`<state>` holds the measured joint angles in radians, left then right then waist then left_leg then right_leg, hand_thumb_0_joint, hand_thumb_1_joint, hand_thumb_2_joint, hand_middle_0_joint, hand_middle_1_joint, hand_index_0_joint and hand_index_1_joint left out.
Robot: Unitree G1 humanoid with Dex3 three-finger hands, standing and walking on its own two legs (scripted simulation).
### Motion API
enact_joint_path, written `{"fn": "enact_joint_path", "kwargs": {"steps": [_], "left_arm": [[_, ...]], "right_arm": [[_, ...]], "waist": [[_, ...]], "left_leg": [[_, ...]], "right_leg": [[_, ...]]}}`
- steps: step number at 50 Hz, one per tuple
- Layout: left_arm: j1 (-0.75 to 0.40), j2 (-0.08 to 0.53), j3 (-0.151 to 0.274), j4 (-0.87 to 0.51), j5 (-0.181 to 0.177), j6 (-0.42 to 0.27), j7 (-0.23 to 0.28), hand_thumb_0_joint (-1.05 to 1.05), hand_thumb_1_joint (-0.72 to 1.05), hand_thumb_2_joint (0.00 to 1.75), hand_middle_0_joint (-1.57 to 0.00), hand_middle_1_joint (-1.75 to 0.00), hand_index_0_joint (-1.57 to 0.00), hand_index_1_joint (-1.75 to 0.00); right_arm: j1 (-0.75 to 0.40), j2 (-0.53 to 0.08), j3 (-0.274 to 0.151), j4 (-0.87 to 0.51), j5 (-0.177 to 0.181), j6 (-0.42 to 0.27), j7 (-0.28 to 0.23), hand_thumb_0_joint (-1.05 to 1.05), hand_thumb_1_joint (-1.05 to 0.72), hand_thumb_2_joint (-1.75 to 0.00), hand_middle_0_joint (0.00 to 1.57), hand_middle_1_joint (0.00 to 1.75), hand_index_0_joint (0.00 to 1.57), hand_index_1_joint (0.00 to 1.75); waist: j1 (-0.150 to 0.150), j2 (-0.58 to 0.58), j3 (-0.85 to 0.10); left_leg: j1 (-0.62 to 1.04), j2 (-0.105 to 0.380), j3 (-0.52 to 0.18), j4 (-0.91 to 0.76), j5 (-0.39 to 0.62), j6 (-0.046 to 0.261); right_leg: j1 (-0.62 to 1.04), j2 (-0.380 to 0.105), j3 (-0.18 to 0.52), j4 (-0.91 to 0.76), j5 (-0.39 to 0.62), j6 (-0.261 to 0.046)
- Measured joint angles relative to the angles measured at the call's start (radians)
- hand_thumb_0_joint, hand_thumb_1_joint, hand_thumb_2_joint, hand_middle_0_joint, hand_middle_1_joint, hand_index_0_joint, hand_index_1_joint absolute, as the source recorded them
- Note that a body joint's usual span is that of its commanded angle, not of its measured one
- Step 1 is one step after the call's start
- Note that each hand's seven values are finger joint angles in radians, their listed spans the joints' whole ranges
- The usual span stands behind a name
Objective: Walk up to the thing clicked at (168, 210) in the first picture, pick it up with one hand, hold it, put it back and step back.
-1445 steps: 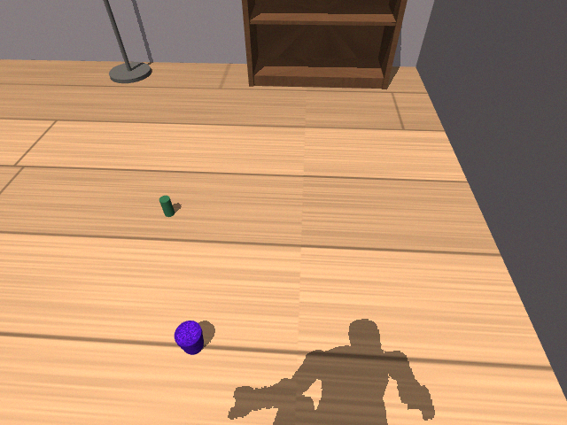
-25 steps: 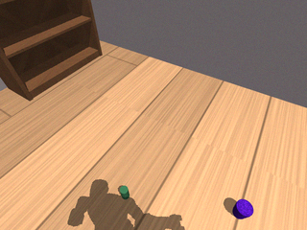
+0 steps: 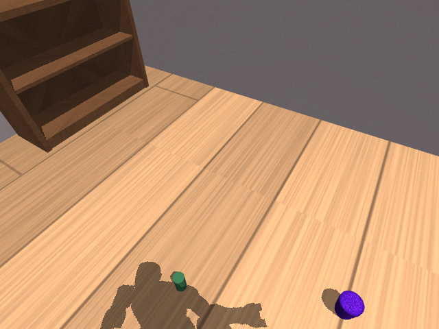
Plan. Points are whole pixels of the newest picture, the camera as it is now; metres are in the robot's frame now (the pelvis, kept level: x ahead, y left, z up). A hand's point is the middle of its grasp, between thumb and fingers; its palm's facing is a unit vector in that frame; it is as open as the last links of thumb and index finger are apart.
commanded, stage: stand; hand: left
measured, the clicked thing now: (179, 281) +0.48 +0.21 -0.73
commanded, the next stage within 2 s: none
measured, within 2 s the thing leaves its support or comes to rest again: neither
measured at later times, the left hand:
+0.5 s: hand out of the picture +0.10 +0.24 -0.15, palm faces -0.04 -0.94 -0.34, open 7.4 cm
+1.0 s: hand out of the picture +0.09 +0.25 -0.16, palm faces -0.03 -0.94 -0.34, open 7.4 cm
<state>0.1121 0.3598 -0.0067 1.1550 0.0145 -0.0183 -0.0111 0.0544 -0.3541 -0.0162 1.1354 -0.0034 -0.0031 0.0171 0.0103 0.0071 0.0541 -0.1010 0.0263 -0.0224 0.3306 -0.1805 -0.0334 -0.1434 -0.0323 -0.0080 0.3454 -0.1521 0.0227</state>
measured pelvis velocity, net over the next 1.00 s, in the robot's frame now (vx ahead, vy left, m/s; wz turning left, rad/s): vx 0.02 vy -0.01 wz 0.00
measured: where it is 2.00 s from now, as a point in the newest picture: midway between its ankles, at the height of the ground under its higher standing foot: outside the picture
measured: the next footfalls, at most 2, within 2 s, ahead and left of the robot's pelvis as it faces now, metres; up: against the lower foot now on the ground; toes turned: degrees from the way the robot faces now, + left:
none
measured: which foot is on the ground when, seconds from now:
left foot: down 0.00-1.00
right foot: down 0.00-1.00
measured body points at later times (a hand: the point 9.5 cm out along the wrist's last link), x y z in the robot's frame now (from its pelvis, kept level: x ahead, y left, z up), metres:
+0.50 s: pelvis +0.01 -0.01 +0.00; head +0.02 -0.01 +0.45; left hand +0.10 +0.29 -0.13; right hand +0.08 -0.31 -0.13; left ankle +0.00 +0.14 -0.75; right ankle +0.03 -0.13 -0.75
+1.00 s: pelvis +0.02 -0.01 +0.00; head +0.03 -0.01 +0.45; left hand +0.09 +0.30 -0.13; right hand +0.09 -0.31 -0.13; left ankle +0.00 +0.14 -0.75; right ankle +0.03 -0.13 -0.75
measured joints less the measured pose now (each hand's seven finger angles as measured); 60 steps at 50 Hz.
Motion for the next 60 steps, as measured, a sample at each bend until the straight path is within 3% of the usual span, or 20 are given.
{"fn": "enact_joint_path", "kwargs": {"steps": [20, 60], "left_arm": [[-0.027, -0.006, 0.003, -0.015, -0.006, 0.004, -0.001, 0.0, 0.9, 0.9, -0.21, -0.3, -0.2, -0.3], [-0.009, -0.005, 0.004, -0.019, -0.003, 0.011, -0.001, 0.0, 0.9, 0.9, -0.21, -0.3, -0.2, -0.3]], "right_arm": [[0.052, -0.002, 0.009, 0.023, -0.002, 0.005, -0.005, 0.0, -0.9, -0.9, 0.21, 0.3, 0.2, 0.3], [0.043, 0.001, 0.018, -0.004, -0.002, 0.004, -0.008, 0.0, -0.9, -0.9, 0.21, 0.3, 0.2, 0.3]], "waist": [[-0.021, -0.003, 0.003], [-0.01, -0.004, -0.004]], "left_leg": [[-0.004, 0.017, -0.006, -0.004, -0.007, -0.013], [0.009, 0.015, -0.002, -0.014, -0.016, -0.011]], "right_leg": [[-0.002, 0.016, -0.007, -0.008, -0.006, -0.013], [0.008, 0.014, -0.005, -0.011, -0.017, -0.011]]}}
